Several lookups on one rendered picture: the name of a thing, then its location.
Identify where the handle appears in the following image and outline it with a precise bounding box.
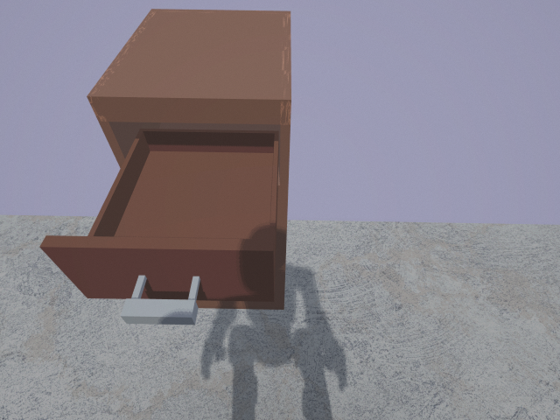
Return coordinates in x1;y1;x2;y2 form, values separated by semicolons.
121;276;200;325

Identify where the cabinet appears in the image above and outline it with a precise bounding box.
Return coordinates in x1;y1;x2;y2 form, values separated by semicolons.
87;9;291;310

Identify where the drawer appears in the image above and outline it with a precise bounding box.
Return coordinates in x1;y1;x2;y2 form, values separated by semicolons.
39;129;279;302

